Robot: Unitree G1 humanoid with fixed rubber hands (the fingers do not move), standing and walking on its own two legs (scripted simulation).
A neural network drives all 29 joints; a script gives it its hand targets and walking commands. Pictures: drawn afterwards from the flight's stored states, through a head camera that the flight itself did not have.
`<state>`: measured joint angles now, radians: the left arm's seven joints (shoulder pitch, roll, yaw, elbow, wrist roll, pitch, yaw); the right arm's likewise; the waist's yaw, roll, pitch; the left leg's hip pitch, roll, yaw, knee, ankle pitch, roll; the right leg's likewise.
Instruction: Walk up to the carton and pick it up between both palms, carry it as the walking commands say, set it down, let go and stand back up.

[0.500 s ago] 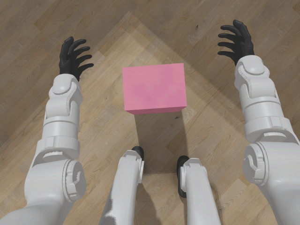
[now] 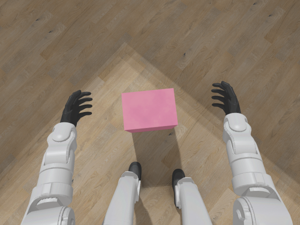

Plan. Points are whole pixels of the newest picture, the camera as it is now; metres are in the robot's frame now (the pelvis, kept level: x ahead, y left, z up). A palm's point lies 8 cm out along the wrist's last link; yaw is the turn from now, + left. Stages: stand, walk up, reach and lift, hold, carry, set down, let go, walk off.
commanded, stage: let go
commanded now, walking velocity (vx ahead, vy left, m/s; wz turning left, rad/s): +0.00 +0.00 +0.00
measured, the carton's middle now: (149, 113) +0.45 +0.05 -0.56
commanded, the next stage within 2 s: stand in 1.04 s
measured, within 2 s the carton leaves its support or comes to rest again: neither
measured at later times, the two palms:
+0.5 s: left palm (44, 195) +0.20 +0.23 +0.00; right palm (291, 187) +0.24 -0.24 +0.00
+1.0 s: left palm (42, 187) +0.22 +0.23 +0.01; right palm (293, 197) +0.23 -0.23 +0.01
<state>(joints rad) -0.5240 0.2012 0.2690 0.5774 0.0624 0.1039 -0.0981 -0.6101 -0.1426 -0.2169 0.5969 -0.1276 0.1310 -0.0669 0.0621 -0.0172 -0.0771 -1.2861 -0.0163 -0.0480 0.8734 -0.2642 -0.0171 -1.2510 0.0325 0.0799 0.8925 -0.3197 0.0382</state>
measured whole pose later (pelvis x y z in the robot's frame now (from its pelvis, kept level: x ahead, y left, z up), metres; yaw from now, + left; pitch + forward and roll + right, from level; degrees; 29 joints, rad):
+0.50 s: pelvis +0.05 -0.01 +0.07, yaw +2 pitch +7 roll +0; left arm 0.22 0.20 0.04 0.41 -0.01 0.01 -0.08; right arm 0.16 -0.20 -0.10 0.46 -0.03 0.01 0.04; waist 0.04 0.00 0.05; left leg -0.36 -0.01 -0.07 0.46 -0.22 -0.02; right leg -0.32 0.01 0.05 0.47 -0.27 0.01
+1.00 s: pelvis +0.06 -0.01 +0.08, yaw +2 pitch -4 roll +1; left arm 0.22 0.21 0.03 0.39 0.03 0.21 -0.03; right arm 0.22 -0.20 -0.04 0.47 0.00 0.10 0.04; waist 0.01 -0.01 0.07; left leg -0.10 -0.02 -0.06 0.44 -0.27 -0.01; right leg -0.06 0.00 0.06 0.45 -0.32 0.01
